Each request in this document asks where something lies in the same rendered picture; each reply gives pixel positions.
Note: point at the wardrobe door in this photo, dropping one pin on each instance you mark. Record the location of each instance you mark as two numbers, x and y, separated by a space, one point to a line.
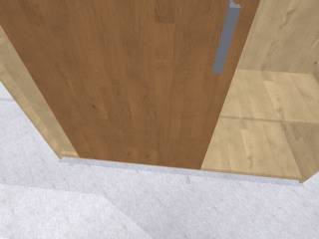
130 80
20 75

